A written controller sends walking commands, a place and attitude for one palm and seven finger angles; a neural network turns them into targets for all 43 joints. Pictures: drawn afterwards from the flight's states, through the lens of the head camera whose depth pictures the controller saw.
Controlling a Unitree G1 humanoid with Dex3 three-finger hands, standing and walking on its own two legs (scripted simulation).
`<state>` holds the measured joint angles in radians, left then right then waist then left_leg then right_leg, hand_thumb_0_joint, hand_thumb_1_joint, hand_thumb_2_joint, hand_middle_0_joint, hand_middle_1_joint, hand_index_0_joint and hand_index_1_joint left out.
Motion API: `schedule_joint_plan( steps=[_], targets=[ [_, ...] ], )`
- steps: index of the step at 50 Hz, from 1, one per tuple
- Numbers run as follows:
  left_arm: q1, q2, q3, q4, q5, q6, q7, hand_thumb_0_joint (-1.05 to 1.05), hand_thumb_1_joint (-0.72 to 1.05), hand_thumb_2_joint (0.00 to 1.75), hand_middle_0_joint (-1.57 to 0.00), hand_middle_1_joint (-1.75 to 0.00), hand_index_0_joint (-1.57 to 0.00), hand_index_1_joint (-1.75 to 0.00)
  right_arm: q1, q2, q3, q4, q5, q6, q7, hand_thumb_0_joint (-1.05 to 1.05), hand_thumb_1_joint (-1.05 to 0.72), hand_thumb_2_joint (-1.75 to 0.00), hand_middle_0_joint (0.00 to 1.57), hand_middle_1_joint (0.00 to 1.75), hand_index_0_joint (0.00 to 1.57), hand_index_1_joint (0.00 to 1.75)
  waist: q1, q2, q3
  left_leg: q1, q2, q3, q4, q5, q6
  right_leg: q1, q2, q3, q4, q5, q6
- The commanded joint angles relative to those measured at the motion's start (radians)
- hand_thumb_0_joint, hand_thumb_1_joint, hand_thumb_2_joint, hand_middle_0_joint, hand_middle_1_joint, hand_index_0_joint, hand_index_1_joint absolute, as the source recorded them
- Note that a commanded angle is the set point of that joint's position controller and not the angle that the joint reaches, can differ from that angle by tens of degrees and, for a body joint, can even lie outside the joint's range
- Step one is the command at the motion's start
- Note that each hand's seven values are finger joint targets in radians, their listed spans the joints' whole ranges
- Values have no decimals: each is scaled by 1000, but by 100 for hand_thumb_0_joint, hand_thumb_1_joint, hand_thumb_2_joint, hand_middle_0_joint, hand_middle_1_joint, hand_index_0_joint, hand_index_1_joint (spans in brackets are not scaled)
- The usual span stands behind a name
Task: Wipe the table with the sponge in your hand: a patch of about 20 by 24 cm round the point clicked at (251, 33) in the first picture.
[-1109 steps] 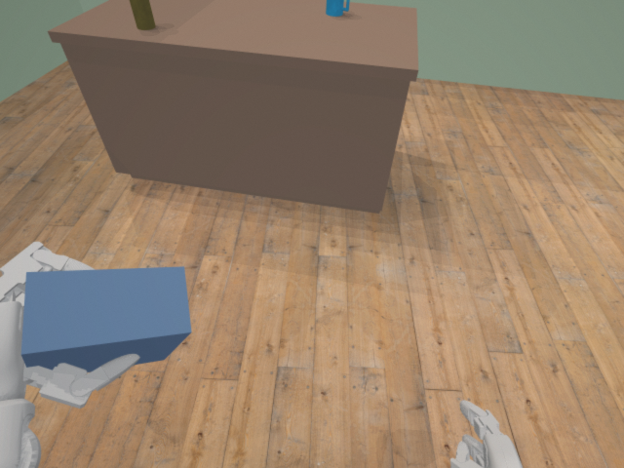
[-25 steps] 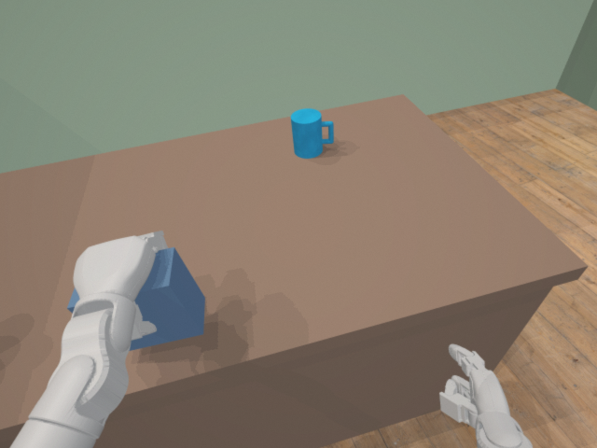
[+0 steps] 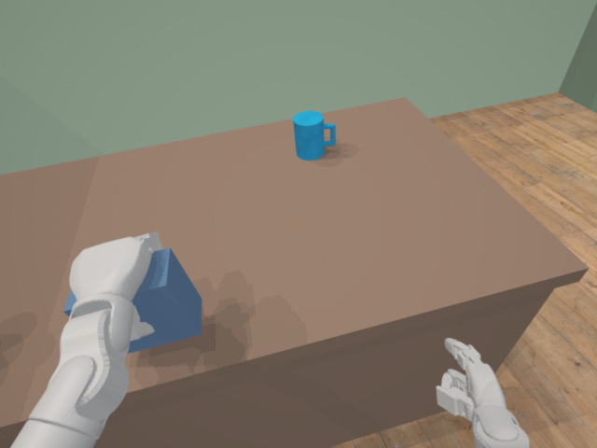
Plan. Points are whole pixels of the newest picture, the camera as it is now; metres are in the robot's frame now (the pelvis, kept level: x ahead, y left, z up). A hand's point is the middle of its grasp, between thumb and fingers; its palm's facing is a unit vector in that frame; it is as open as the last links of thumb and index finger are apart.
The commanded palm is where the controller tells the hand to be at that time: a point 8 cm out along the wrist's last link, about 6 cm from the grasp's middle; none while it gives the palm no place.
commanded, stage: lower the sponge onto the table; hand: left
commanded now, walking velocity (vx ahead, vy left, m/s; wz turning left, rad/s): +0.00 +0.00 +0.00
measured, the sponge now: (148, 311) +0.26 +0.27 +0.05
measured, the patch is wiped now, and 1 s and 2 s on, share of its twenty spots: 0.00 0.00 0.05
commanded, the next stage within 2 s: wipe forward along the first lane in 1.22 s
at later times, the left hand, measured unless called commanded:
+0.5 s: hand (145, 298) +0.26 +0.27 +0.08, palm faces -0.01 -0.09 -1.00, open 10.3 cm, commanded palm +0.24 +0.26 +0.15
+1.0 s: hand (151, 308) +0.25 +0.26 +0.06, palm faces -0.01 -0.10 -0.99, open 10.3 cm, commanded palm +0.23 +0.26 +0.12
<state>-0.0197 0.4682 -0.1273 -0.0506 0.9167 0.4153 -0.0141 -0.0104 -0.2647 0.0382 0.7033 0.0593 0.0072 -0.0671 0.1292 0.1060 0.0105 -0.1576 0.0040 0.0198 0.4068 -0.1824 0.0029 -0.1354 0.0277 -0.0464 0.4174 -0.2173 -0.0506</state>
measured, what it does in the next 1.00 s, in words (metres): stands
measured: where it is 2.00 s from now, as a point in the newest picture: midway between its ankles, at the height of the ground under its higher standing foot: outside the picture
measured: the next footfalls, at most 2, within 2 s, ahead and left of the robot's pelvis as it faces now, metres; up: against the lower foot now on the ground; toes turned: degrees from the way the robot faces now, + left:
none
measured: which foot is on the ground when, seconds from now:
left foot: down 0.00-1.00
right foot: down 0.00-1.00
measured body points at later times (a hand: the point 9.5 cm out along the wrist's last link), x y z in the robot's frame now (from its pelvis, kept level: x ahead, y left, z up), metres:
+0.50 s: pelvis +0.00 +0.00 +0.00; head -0.01 -0.04 +0.45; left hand +0.26 +0.27 +0.13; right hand +0.25 -0.21 -0.08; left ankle +0.03 +0.12 -0.74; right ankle +0.01 -0.09 -0.74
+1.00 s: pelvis +0.01 +0.00 +0.00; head -0.01 -0.04 +0.45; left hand +0.25 +0.26 +0.12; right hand +0.25 -0.21 -0.08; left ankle +0.03 +0.12 -0.74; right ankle +0.01 -0.09 -0.74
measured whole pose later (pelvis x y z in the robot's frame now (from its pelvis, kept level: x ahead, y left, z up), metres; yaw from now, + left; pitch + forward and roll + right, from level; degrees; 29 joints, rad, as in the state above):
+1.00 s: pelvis +0.01 +0.00 +0.00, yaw -1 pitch -2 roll +0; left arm 0.05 0.41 -0.15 0.00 0.94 0.40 0.06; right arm 0.01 -0.26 0.02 0.70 0.05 0.02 -0.05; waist 0.12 0.10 -0.01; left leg -0.18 0.01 0.02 0.42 -0.20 0.00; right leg -0.16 0.03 -0.04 0.43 -0.23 -0.05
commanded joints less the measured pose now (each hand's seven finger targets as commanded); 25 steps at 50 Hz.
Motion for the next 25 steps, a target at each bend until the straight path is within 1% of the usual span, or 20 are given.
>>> schedule_joint_plan(
  steps=[1,2,5,6,7,8,9,10,11,12,15,16,17,18,19,20,21,22,23,25],
  targets=[
    [-323,203,124,-228,38,-12,45,0,10,130,-120,-160,-120,-160,-236,-90,-27,-183,-5,-58,-2,0,-90,-90,20,30,20,30,-9,-34,-212,106,-33,-94,-51,117,30,-6,-11,154,-96,62,-29],
    [-333,176,100,-226,46,-8,43,0,10,130,-120,-160,-120,-160,-235,-85,-23,-190,-6,-61,0,0,-90,-90,20,30,20,30,-6,-32,-238,103,-37,-87,-43,135,32,9,-15,132,-84,82,-28],
    [-265,192,129,-192,46,8,46,0,10,130,-120,-160,-120,-160,-228,-92,-28,-178,-8,-47,8,0,-90,-90,20,30,20,30,0,-81,-223,89,-33,-89,-43,167,29,20,-18,136,-82,127,-23],
    [-274,237,168,-186,49,17,50,0,10,130,-120,-160,-120,-160,-236,-101,-27,-173,-8,-43,8,0,-90,-90,20,30,20,30,1,-68,-205,81,-32,-92,-53,144,26,15,-9,159,-86,96,-30],
    [-289,166,105,-189,55,28,44,0,10,130,-120,-160,-120,-160,-245,-87,-20,-189,-5,-40,11,0,-90,-90,20,30,20,30,2,-62,-212,75,-34,-84,-54,143,28,13,-13,127,-80,91,-26],
    [-281,173,113,-180,54,29,48,0,10,130,-120,-160,-120,-160,-239,-88,-23,-184,-2,-41,13,0,-90,-90,20,30,20,30,0,-79,-207,75,-31,-88,-51,146,26,6,-14,132,-80,90,-25],
    [-261,169,110,-177,51,35,48,0,10,130,-120,-160,-120,-160,-242,-92,-24,-188,-4,-38,14,0,-90,-90,20,30,20,30,7,-70,-214,78,-34,-88,-48,149,29,11,-15,132,-80,99,-24],
    [-255,185,124,-174,49,37,51,0,10,130,-120,-160,-120,-160,-235,-94,-28,-183,-3,-34,14,0,-90,-90,20,30,20,30,3,-82,-211,75,-33,-86,-46,152,29,14,-15,136,-79,110,-22],
    [-258,239,172,-182,54,38,55,0,10,130,-120,-160,-120,-160,-238,-103,-28,-178,-7,-32,12,0,-90,-90,20,30,20,30,7,-64,-217,78,-34,-87,-47,143,29,18,-9,159,-81,99,-30],
    [-274,173,110,-200,57,41,50,0,10,130,-120,-160,-120,-160,-246,-89,-21,-198,-4,-34,14,0,-90,-90,20,30,20,30,5,-64,-234,74,-38,-79,-42,148,32,25,-14,133,-72,102,-24],
    [-263,179,114,-179,57,33,52,0,10,130,-120,-160,-120,-160,-232,-94,-26,-185,-3,-32,12,0,-90,-90,20,30,20,30,-3,-65,-218,79,-36,-85,-39,149,31,6,-14,137,-79,104,-22],
    [-278,211,140,-198,52,26,55,0,10,130,-120,-160,-120,-160,-236,-97,-26,-188,-7,-36,8,0,-90,-90,20,30,20,30,-1,-55,-205,82,-36,-88,-41,128,31,-1,-9,156,-86,79,-28],
    [-287,161,98,-197,51,22,54,0,10,130,-120,-160,-120,-160,-229,-87,-25,-195,-3,-41,6,0,-90,-90,20,30,20,30,-8,-57,-220,82,-37,-81,-35,125,37,0,-12,133,-81,76,-22],
    [-285,178,112,-170,57,15,56,0,10,130,-120,-160,-120,-160,-223,-90,-25,-184,-3,-44,5,0,-90,-90,20,30,20,30,-9,-73,-209,84,-36,-87,-33,133,33,-13,-12,136,-84,81,-23],
    [-277,161,100,-172,52,7,57,0,10,130,-120,-160,-120,-160,-216,-91,-29,-184,-5,-46,4,0,-90,-90,20,30,20,30,-10,-76,-213,88,-35,-84,-31,137,36,-10,-13,135,-85,94,-21],
    [-283,181,115,-171,56,0,60,0,10,130,-120,-160,-120,-160,-215,-94,-32,-179,-5,-46,3,0,-90,-90,20,30,20,30,-9,-68,-216,92,-37,-86,-28,146,35,-10,-13,142,-85,108,-23],
    [-284,233,160,-189,53,-7,67,0,10,130,-120,-160,-120,-160,-219,-99,-32,-180,-10,-49,1,0,-90,-90,20,30,20,30,0,-43,-219,96,-38,-90,-31,134,33,-2,-10,162,-88,91,-30],
    [-283,169,111,-187,50,-12,68,0,10,130,-120,-160,-120,-160,-208,-89,-31,-186,-7,-52,0,0,-90,-90,20,30,20,30,-10,-39,-234,89,-38,-79,-27,142,37,6,-11,132,-79,100,-24],
    [-289,177,118,-169,57,-19,72,0,10,130,-120,-160,-120,-160,-205,-88,-31,-179,-6,-55,-1,0,-90,-90,20,30,20,30,-10,-64,-224,91,-36,-87,-28,148,33,-9,-10,131,-82,99,-24],
    [-285,143,87,-169,54,-27,77,0,10,130,-120,-160,-120,-160,-202,-90,-37,-179,-7,-56,-1,0,-90,-90,20,30,20,30,-13,-59,-227,97,-36,-84,-27,150,35,-15,-13,131,-85,110,-21]
  ],
)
